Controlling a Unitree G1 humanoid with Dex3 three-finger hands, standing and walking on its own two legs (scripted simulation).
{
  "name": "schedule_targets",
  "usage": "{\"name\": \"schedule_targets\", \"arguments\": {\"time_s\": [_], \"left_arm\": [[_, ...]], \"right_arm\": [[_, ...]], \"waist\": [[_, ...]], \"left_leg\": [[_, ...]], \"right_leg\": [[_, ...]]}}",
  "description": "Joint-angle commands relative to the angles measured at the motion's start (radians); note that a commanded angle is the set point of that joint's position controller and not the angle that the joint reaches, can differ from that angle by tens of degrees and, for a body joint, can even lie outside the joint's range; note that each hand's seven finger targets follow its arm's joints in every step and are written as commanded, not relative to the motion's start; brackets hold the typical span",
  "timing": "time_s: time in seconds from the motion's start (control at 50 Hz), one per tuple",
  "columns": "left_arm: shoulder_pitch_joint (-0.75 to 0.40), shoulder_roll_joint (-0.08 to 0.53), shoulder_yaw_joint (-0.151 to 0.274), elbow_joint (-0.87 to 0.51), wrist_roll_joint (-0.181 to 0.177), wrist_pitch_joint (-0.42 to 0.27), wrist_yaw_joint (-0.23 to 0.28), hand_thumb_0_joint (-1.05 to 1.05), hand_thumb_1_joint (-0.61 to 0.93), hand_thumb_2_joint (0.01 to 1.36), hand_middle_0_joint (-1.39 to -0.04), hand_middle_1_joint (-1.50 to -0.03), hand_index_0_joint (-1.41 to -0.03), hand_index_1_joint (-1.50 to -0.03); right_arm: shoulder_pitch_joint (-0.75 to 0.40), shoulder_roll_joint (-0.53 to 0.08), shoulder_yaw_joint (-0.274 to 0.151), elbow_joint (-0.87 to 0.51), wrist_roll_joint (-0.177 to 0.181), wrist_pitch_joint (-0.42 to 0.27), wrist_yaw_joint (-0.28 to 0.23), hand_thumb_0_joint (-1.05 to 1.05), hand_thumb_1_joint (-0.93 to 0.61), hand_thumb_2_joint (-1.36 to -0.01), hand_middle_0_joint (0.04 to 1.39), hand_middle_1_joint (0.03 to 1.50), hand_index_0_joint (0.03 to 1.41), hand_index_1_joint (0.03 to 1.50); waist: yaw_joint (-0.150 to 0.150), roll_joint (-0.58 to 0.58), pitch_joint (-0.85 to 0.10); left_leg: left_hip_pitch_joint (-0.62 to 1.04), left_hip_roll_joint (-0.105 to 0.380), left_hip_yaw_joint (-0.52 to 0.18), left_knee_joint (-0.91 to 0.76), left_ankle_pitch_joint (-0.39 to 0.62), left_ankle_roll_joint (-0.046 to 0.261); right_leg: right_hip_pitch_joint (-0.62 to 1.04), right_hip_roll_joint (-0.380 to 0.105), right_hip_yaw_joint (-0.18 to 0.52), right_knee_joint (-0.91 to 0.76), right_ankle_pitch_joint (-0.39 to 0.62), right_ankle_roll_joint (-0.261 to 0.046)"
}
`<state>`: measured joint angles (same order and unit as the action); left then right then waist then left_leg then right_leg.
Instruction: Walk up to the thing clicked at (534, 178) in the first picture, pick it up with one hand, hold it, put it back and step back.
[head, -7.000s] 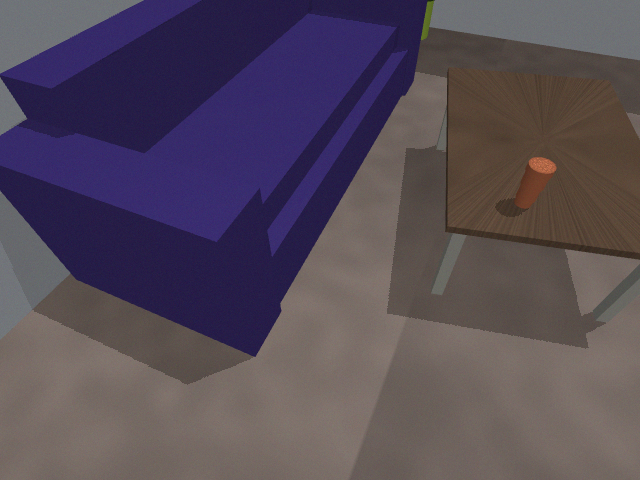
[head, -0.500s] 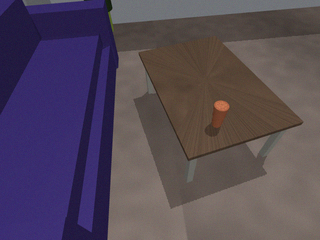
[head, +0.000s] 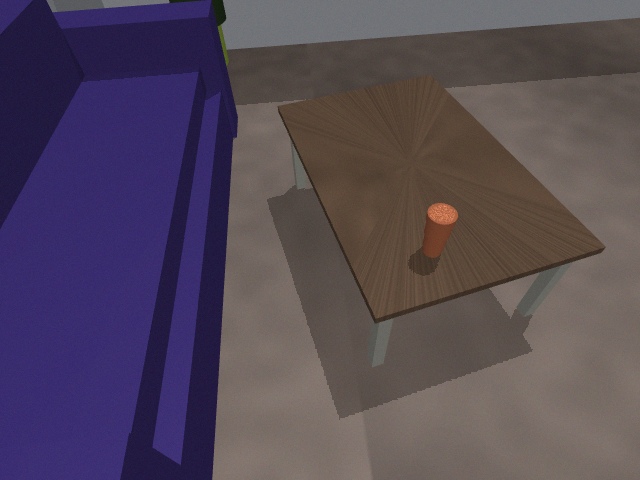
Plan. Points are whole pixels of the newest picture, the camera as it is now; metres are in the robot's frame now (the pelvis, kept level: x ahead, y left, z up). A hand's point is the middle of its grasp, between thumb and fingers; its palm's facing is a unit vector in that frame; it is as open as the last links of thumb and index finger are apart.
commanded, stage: stand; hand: right
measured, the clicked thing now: (436, 233) +0.74 -0.26 -0.31
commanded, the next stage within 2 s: walk up in 0.36 s
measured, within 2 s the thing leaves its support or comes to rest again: neither
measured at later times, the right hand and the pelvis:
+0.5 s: hand out of the picture +0.06 -0.28 -0.16, palm faces -0.13 +0.91 -0.40, open 7.4 cm; pelvis +0.01 -0.01 -0.01, yaw +4 degrees
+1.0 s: hand (605, 418) +0.23 -0.38 -0.14, palm faces -0.30 +0.75 -0.59, open 7.4 cm; pelvis +0.09 -0.09 -0.04, yaw +15 degrees
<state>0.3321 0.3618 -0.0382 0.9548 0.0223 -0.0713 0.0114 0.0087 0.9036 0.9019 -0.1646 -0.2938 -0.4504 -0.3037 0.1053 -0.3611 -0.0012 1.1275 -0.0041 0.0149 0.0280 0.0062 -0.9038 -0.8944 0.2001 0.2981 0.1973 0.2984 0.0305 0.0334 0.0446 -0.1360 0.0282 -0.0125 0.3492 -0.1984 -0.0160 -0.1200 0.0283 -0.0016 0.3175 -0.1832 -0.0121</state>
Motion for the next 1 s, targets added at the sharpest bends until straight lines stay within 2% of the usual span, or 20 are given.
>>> {"name": "schedule_targets", "arguments": {"time_s": [0.0,0.32,0.34,0.36,0.4,0.42,0.46,0.52,0.58,0.62,0.64,0.66,0.68,0.7,0.72,0.8,0.84,0.88,0.94,0.98], "left_arm": [[-0.11,0.206,0.068,-0.01,-0.012,0.025,0.026,0.0,0.9,0.9,-0.2,-0.3,-0.2,-0.3],[-0.103,0.199,0.066,-0.015,-0.013,0.024,0.024,0.0,0.9,0.9,-0.2,-0.3,-0.2,-0.3],[-0.124,0.325,0.177,-0.121,0.058,0.061,-0.027,0.0,0.9,0.9,-0.2,-0.3,-0.2,-0.3],[-0.129,0.328,0.179,-0.149,0.069,0.079,-0.045,0.0,0.9,0.9,-0.2,-0.3,-0.2,-0.3],[-0.092,0.299,0.183,-0.193,0.066,0.095,-0.067,0.0,0.9,0.9,-0.2,-0.3,-0.2,-0.3],[-0.059,0.305,0.189,-0.21,0.061,0.099,-0.071,0.0,0.9,0.9,-0.2,-0.3,-0.2,-0.3],[0.007,0.285,0.189,-0.235,0.058,0.102,-0.068,0.0,0.9,0.9,-0.2,-0.3,-0.2,-0.3],[-0.008,0.295,0.193,-0.306,0.075,0.111,-0.07,0.0,0.9,0.9,-0.2,-0.3,-0.2,-0.3],[0.0,0.271,0.186,-0.348,0.064,0.118,-0.067,0.0,0.9,0.9,-0.2,-0.3,-0.2,-0.3],[-0.021,0.261,0.177,-0.39,0.046,0.12,-0.065,0.0,0.9,0.9,-0.2,-0.3,-0.2,-0.3],[-0.043,0.25,0.172,-0.428,0.038,0.118,-0.066,0.0,0.9,0.9,-0.2,-0.3,-0.2,-0.3],[-0.034,0.208,0.156,-0.48,0.038,0.114,-0.061,0.0,0.9,0.9,-0.2,-0.3,-0.2,-0.3],[-0.003,0.185,0.156,-0.505,0.046,0.125,-0.064,0.0,0.9,0.9,-0.2,-0.3,-0.2,-0.3],[0.043,0.287,0.181,-0.514,0.053,0.146,-0.062,0.0,0.9,0.9,-0.2,-0.3,-0.2,-0.3],[0.049,0.327,0.187,-0.506,0.044,0.154,-0.061,0.0,0.9,0.9,-0.2,-0.3,-0.2,-0.3],[0.107,0.314,0.204,-0.456,0.022,0.142,-0.073,0.0,0.9,0.9,-0.2,-0.3,-0.2,-0.3],[0.084,0.287,0.204,-0.456,0.019,0.148,-0.087,0.0,0.9,0.9,-0.2,-0.3,-0.2,-0.3],[0.093,0.275,0.201,-0.464,0.018,0.153,-0.095,0.0,0.9,0.9,-0.2,-0.3,-0.2,-0.3],[0.233,0.297,0.214,-0.408,0.025,0.154,-0.09,0.0,0.9,0.9,-0.2,-0.3,-0.2,-0.3],[0.328,0.327,0.239,-0.343,0.039,0.151,-0.082,0.0,0.9,0.9,-0.2,-0.3,-0.2,-0.3]], "right_arm": [[-0.031,-0.196,-0.042,-0.055,-0.003,-0.023,-0.014,0.0,-0.9,-0.9,0.2,0.3,0.2,0.3],[-0.032,-0.197,-0.043,-0.061,-0.005,-0.027,-0.014,0.0,-0.9,-0.9,0.2,0.3,0.2,0.3],[0.176,-0.309,-0.108,-0.063,0.002,-0.04,-0.051,0.0,-0.9,-0.9,0.2,0.3,0.2,0.3],[0.206,-0.347,-0.126,-0.056,-0.006,-0.042,-0.065,0.0,-0.9,-0.9,0.2,0.3,0.2,0.3],[0.179,-0.334,-0.132,-0.086,-0.013,-0.047,-0.075,0.0,-0.9,-0.9,0.2,0.3,0.2,0.3],[0.128,-0.31,-0.136,-0.116,-0.011,-0.052,-0.075,0.0,-0.9,-0.9,0.2,0.3,0.2,0.3],[0.123,-0.263,-0.122,-0.147,-0.011,-0.059,-0.073,0.0,-0.9,-0.9,0.2,0.3,0.2,0.3],[0.211,-0.256,-0.123,-0.163,-0.002,-0.063,-0.068,0.0,-0.9,-0.9,0.2,0.3,0.2,0.3],[0.257,-0.227,-0.117,-0.176,-0.014,-0.082,-0.08,0.0,-0.9,-0.9,0.2,0.3,0.2,0.3],[0.369,-0.225,-0.128,-0.164,-0.023,-0.093,-0.099,0.0,-0.9,-0.9,0.2,0.3,0.2,0.3],[0.471,-0.273,-0.149,-0.147,-0.024,-0.092,-0.109,0.0,-0.9,-0.9,0.2,0.3,0.2,0.3],[0.539,-0.357,-0.181,-0.161,-0.027,-0.089,-0.121,0.0,-0.9,-0.9,0.2,0.3,0.2,0.3],[0.507,-0.429,-0.202,-0.2,-0.036,-0.085,-0.135,0.0,-0.9,-0.9,0.2,0.3,0.2,0.3],[0.436,-0.483,-0.216,-0.254,-0.001,-0.091,-0.151,0.0,-0.9,-0.9,0.2,0.3,0.2,0.3],[0.361,-0.487,-0.214,-0.279,0.015,-0.095,-0.157,0.0,-0.9,-0.9,0.2,0.3,0.2,0.3],[0.264,-0.405,-0.167,-0.313,-0.002,-0.102,-0.131,0.0,-0.9,-0.9,0.2,0.3,0.2,0.3],[0.276,-0.417,-0.168,-0.307,-0.022,-0.104,-0.115,0.0,-0.9,-0.9,0.2,0.3,0.2,0.3],[0.275,-0.453,-0.182,-0.317,-0.038,-0.106,-0.109,0.0,-0.9,-0.9,0.2,0.3,0.2,0.3],[0.163,-0.474,-0.193,-0.354,-0.043,-0.097,-0.112,0.0,-0.9,-0.9,0.2,0.3,0.2,0.3],[0.127,-0.417,-0.178,-0.36,-0.048,-0.083,-0.122,0.0,-0.9,-0.9,0.2,0.3,0.2,0.3]], "waist": [[-0.037,-0.242,-0.037],[-0.037,-0.222,-0.051],[-0.032,-0.374,-0.021],[-0.03,-0.358,0.039],[0.008,-0.354,0.101],[0.038,-0.393,0.124],[0.085,-0.359,0.105],[0.06,-0.345,0.058],[0.046,-0.32,0.023],[-0.033,-0.245,-0.064],[-0.089,-0.198,-0.116],[-0.13,-0.097,-0.139],[-0.101,-0.013,-0.134],[-0.076,-0.145,-0.126],[-0.05,-0.207,-0.04],[-0.002,-0.22,0.07],[-0.014,-0.088,0.112],[-0.019,0.031,0.097],[0.05,0.067,0.015],[0.113,-0.063,0.008]], "left_leg": [[0.045,0.092,-0.058,-0.01,0.042,0.058],[0.063,0.103,-0.063,-0.025,0.081,0.06],[-0.024,0.117,-0.092,0.044,-0.19,0.116],[-0.084,0.135,-0.125,0.058,-0.312,0.132],[-0.192,0.075,-0.041,0.152,-0.339,0.112],[-0.217,0.007,0.074,0.301,-0.206,0.082],[-0.367,-0.008,0.14,0.429,-0.24,0.054],[-0.357,0.026,0.099,0.414,-0.27,0.047],[-0.309,0.01,0.124,0.256,-0.196,0.044],[-0.099,-0.021,0.166,0.042,0.06,0.058],[0.11,0.016,0.106,0.026,0.17,0.092],[0.312,0.172,-0.137,0.041,0.189,0.16],[0.351,0.429,-0.538,0.006,0.13,0.297],[0.188,0.578,-0.694,-0.027,-0.055,0.395],[0.027,0.608,-0.699,-0.062,-0.14,0.429],[-0.177,0.304,-0.208,0.118,0.032,0.282],[-0.256,0.221,-0.124,0.108,-0.061,0.232],[-0.262,0.229,-0.142,0.087,-0.163,0.231],[-0.405,0.226,-0.132,0.159,-0.313,0.206],[-0.538,0.154,-0.052,0.332,-0.424,0.156]], "right_leg": [[-0.059,-0.152,0.15,-0.098,0.031,0.04],[-0.049,-0.141,0.128,-0.069,0.096,0.023],[-0.075,-0.098,0.07,0.027,-0.336,-0.026],[-0.151,-0.133,0.131,0.04,-0.519,-0.06],[-0.187,-0.185,0.21,-0.051,-0.64,-0.107],[-0.186,-0.237,0.255,-0.126,-0.597,-0.127],[-0.024,-0.25,0.26,-0.166,-0.345,-0.121],[0.032,-0.227,0.192,-0.111,-0.294,-0.122],[0.116,-0.21,0.078,0.047,0.165,-0.156],[0.081,-0.152,-0.057,0.291,0.425,-0.121],[-0.068,-0.114,-0.087,0.438,0.418,-0.071],[-0.324,-0.069,-0.071,0.588,0.234,-0.02],[-0.582,-0.018,-0.004,0.792,-0.35,0.034],[-0.541,-0.128,0.188,0.994,-0.404,0.056],[-0.521,-0.174,0.221,1.075,-0.396,0.07],[-0.42,-0.143,0.158,0.843,-0.253,0.052],[-0.362,-0.135,0.1,0.672,-0.225,0.03],[-0.35,-0.142,0.058,0.59,-0.19,0.01],[-0.132,-0.135,-0.008,0.513,-0.102,-0.004],[0.019,-0.08,-0.063,0.403,-0.097,-0.004]]}}
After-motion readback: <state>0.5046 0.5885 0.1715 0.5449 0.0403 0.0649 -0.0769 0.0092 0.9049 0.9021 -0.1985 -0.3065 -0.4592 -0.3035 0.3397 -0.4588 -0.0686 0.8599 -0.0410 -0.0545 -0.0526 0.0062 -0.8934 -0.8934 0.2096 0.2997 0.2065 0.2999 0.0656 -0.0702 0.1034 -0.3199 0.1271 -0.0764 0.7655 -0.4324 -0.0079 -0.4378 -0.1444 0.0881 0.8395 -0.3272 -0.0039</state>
